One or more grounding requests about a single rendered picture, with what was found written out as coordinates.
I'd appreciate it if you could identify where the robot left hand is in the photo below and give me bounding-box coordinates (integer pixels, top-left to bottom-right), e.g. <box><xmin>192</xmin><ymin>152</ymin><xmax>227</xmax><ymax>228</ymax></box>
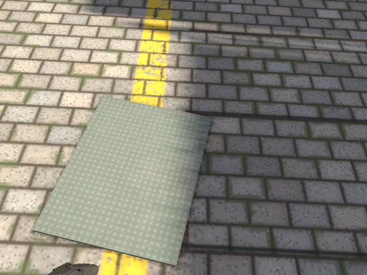
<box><xmin>47</xmin><ymin>262</ymin><xmax>99</xmax><ymax>275</ymax></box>

